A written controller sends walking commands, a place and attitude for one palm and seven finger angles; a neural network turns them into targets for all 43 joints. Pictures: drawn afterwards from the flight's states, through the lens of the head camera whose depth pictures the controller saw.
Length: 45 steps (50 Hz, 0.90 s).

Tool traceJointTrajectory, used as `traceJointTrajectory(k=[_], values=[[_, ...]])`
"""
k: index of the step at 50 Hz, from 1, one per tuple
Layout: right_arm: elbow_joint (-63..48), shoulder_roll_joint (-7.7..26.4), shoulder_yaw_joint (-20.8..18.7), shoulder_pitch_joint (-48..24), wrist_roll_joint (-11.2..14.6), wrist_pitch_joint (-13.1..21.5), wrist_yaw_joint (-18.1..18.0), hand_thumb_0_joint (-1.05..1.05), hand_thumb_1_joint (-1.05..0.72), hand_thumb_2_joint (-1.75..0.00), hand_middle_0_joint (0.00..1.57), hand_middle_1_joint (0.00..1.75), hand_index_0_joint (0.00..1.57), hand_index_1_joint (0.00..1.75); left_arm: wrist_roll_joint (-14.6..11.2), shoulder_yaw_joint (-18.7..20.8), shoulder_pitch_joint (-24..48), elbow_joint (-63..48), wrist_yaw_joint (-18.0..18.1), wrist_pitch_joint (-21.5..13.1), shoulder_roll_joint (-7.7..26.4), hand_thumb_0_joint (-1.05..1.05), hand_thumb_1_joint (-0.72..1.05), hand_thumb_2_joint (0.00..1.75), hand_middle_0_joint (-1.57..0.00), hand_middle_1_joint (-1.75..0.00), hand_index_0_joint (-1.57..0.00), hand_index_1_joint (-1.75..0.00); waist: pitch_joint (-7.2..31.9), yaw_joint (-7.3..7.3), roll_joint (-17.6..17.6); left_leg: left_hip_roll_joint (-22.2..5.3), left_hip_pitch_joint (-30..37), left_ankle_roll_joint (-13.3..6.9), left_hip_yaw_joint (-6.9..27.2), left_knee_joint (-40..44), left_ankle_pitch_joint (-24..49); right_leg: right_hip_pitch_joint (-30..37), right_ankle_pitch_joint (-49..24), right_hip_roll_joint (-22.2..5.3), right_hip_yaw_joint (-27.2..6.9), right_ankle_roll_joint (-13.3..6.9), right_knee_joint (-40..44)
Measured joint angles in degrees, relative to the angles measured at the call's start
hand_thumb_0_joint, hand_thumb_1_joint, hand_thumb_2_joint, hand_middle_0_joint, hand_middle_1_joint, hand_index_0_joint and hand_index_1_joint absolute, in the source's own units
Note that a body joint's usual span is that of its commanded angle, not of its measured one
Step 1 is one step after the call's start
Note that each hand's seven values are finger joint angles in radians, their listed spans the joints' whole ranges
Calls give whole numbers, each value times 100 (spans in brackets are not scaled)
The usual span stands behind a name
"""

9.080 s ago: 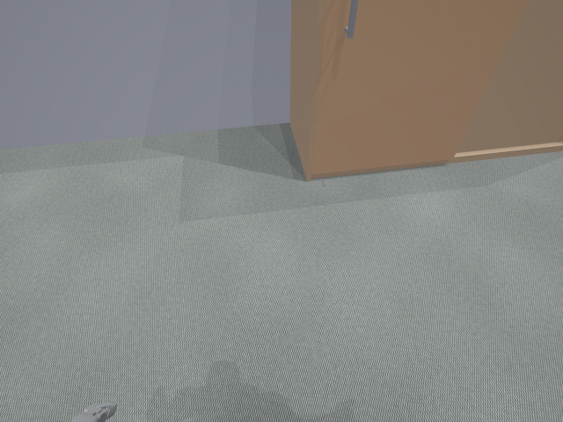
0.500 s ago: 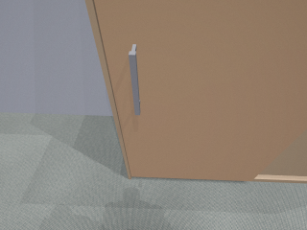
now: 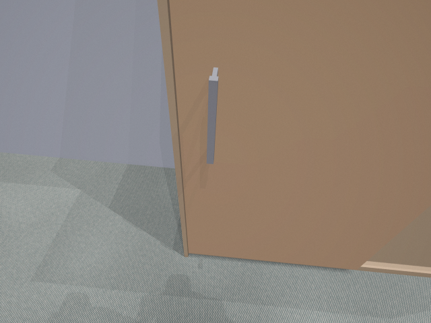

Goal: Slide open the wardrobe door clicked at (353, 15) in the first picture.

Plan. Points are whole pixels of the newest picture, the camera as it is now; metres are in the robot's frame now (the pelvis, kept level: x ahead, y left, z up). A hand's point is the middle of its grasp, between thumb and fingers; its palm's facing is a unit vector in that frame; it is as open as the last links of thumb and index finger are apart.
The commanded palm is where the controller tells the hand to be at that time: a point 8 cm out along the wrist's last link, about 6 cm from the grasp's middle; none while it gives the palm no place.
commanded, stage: look again from close up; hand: left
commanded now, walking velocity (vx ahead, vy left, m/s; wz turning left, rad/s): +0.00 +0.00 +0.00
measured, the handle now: (212, 120) +0.53 +0.05 +0.10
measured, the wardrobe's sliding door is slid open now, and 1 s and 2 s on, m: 0.00 0.00 0.00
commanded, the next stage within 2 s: none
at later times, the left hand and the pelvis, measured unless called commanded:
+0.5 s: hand out of the picture -0.02 +0.17 -0.18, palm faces +0.02 -0.99 -0.16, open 7.4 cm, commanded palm none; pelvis +0.00 +0.00 +0.00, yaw +0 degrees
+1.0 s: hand out of the picture -0.03 +0.15 -0.17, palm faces +0.03 -0.99 -0.15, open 7.4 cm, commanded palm none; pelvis +0.00 +0.00 +0.00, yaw +0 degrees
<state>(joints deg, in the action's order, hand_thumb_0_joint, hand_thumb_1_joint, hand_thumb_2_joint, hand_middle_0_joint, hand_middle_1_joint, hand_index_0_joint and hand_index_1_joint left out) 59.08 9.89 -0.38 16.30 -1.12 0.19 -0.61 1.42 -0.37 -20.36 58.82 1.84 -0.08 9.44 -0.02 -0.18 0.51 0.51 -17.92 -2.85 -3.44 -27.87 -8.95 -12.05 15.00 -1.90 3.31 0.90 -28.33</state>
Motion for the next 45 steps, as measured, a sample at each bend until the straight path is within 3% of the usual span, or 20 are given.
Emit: traceJointTrajectory(k=[13, 45], values=[[190, -16, 31, -168, 28, 12, 3, 1, -91, -90, 20, 30, 20, 30, 3, -51, -70, 212, -18, -30, 8, 0, 91, 90, -20, -30, -20, -30, -32, -48, 56, 7, 116, -6, -1, 199, 89, 135, -118, 5, 0, 26, 245], [468, -228, 22, 121, 30, -17, -25, 1, -91, -90, 20, 30, 20, 30, -3, -18, -105, 307, 20, -36, -194, 0, 91, 90, -20, -30, -19, -30, -25, 5, 24, 38, 180, -2, 1, 339, 154, 168, -145, -19, 1, 28, 315]])
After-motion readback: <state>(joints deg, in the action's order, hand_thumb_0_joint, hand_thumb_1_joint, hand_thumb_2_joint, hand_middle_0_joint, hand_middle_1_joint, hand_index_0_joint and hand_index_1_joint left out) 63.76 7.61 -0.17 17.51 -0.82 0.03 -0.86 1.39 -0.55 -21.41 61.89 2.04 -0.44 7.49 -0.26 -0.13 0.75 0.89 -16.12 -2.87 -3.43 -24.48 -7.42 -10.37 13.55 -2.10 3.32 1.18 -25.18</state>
